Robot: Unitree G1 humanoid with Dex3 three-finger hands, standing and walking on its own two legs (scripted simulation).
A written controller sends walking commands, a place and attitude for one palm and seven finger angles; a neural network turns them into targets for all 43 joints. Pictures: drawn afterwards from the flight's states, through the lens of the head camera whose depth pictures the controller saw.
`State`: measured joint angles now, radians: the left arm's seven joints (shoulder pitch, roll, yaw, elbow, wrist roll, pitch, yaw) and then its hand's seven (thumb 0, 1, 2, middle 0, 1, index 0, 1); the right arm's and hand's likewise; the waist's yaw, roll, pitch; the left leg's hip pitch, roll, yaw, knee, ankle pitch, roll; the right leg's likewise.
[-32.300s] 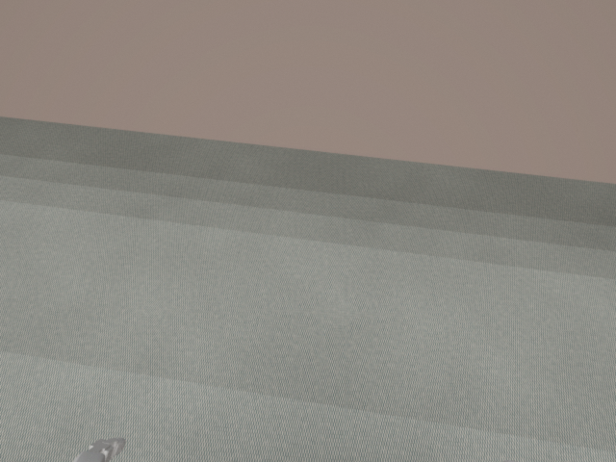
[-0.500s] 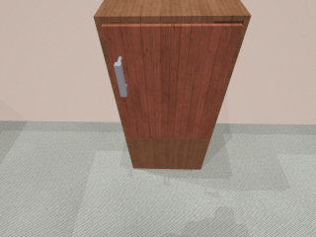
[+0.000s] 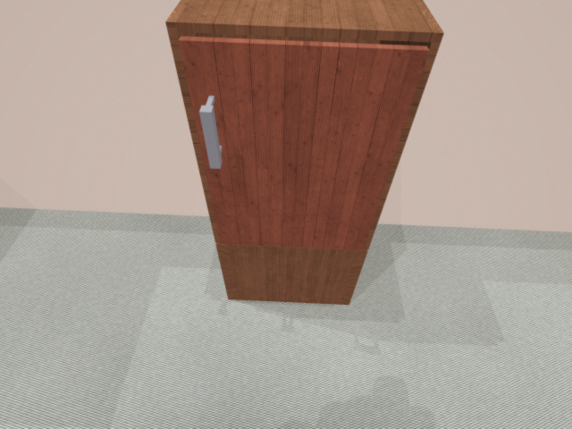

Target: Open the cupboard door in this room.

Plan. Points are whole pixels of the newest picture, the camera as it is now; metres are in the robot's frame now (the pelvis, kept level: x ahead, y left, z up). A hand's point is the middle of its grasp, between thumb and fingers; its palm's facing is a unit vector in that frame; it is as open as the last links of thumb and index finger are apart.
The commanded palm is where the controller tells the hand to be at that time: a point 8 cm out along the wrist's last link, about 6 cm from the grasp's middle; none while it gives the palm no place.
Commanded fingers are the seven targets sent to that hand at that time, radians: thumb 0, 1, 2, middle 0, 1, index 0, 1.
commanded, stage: look again from close up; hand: left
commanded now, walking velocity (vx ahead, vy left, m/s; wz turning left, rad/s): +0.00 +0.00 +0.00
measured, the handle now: (213, 132) +0.64 +0.19 +0.05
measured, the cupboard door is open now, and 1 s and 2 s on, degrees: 0 0 0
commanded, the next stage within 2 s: shuffle to correct the standing spot in 0.54 s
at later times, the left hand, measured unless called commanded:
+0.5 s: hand out of the picture +0.03 +0.21 -0.18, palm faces +0.01 -0.97 -0.23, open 7.4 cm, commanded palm none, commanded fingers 0.00 0.90 0.90 -0.20 -0.30 -0.20 -0.30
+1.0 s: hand out of the picture +0.02 +0.17 -0.19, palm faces +0.06 -0.98 -0.19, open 7.4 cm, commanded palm none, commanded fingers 0.00 0.90 0.90 -0.20 -0.30 -0.20 -0.30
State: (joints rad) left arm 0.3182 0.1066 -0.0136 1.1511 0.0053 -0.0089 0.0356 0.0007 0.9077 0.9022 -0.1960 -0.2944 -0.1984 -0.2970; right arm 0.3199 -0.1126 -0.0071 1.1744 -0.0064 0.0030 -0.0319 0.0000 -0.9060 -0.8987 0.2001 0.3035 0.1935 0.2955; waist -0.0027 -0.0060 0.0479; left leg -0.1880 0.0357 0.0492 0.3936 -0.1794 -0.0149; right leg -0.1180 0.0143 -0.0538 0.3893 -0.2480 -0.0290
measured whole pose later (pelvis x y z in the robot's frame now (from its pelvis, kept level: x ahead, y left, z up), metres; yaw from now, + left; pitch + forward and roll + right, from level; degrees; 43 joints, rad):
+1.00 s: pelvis +0.07 +0.00 -0.02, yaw +1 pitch +1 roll +0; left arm 0.37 0.16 0.02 1.09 0.03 -0.04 0.01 0.00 0.90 0.90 -0.20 -0.29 -0.20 -0.30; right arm 0.30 -0.15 -0.01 1.10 -0.02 -0.01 -0.01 0.00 -0.91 -0.90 0.20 0.30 0.19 0.30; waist 0.01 0.00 0.01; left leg -0.32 0.04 0.05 0.78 -0.46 0.02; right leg -0.15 0.01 -0.07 0.57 -0.45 -0.04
